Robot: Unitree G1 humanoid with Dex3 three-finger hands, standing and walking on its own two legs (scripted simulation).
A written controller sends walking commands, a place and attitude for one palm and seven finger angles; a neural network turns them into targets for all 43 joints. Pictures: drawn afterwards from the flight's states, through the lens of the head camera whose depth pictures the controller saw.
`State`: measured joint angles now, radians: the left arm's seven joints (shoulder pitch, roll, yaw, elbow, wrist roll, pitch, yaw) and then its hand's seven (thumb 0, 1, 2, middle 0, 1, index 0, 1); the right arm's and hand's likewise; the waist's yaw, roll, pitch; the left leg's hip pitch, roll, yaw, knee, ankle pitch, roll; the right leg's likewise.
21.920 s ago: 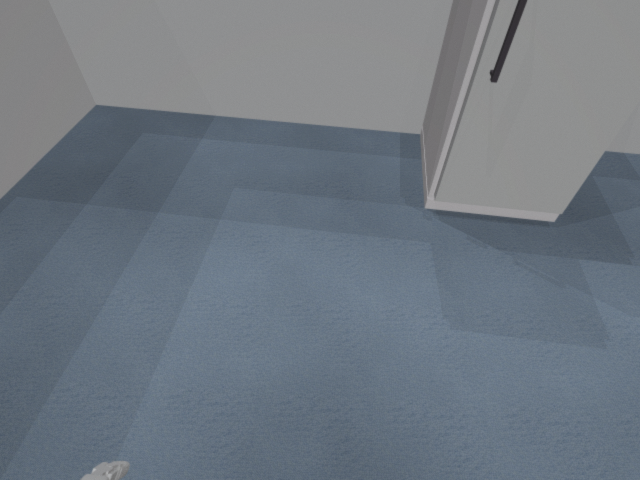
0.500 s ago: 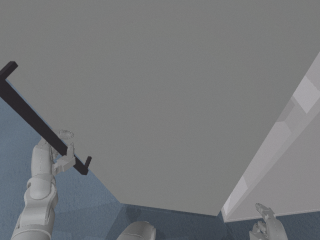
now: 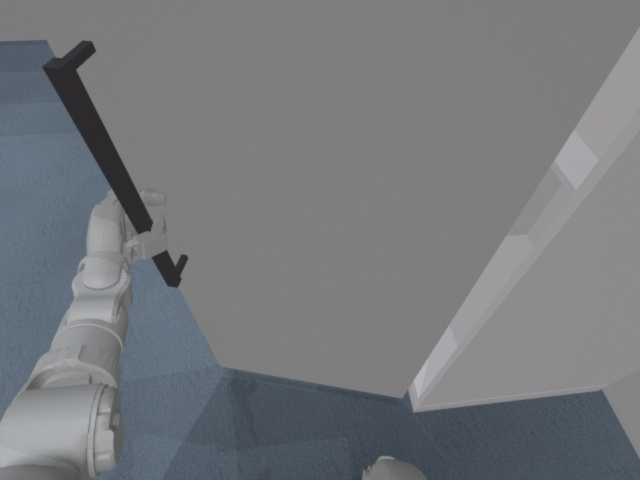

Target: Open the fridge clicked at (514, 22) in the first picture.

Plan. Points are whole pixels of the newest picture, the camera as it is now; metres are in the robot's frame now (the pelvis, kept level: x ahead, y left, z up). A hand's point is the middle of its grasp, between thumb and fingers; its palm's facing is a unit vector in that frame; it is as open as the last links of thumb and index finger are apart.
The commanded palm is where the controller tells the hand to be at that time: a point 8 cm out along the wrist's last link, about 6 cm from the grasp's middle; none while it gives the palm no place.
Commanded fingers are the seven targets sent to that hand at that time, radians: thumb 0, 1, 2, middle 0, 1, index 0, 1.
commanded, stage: stop walking and hold the door back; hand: left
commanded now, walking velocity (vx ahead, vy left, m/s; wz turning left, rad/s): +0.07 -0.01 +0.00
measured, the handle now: (140, 195) +0.45 +0.26 +0.09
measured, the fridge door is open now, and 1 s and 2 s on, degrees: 74 74 73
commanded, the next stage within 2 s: loosen the grip on the handle in 0.90 s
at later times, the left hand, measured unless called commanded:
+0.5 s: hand (155, 235) +0.41 +0.25 +0.05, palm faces +0.20 -0.96 -0.18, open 5.7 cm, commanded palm +0.37 +0.31 +0.04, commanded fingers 0.00 0.90 0.90 -0.45 -1.40 -0.45 -1.40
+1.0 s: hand (156, 238) +0.41 +0.24 +0.05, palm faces +0.20 -0.95 -0.24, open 5.5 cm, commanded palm +0.37 +0.29 +0.06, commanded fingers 0.00 0.78 0.84 -0.45 -1.40 -0.45 -1.40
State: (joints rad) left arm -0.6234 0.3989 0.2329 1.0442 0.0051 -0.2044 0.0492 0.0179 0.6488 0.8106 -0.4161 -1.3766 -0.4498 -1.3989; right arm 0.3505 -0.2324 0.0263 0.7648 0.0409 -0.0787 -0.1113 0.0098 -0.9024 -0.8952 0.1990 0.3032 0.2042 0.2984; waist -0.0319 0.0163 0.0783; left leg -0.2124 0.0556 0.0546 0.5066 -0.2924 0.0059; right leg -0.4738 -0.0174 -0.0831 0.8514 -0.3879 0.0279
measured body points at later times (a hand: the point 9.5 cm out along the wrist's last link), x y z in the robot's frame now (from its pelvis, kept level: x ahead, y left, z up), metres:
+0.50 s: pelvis +0.00 +0.03 +0.00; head +0.02 +0.05 +0.44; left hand +0.40 +0.30 +0.06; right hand +0.08 -0.26 -0.09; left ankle +0.05 +0.14 -0.74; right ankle +0.02 -0.10 -0.72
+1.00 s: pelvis -0.01 +0.03 -0.01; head +0.01 +0.03 +0.44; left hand +0.39 +0.29 +0.06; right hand +0.04 -0.26 -0.12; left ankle +0.05 +0.14 -0.74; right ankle -0.01 -0.10 -0.74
